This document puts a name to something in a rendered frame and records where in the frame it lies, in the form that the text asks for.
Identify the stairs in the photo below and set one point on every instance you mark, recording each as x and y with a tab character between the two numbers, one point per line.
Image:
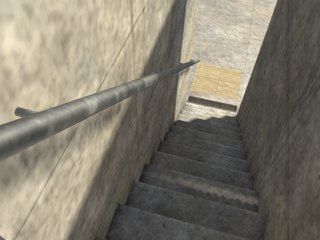
197	185

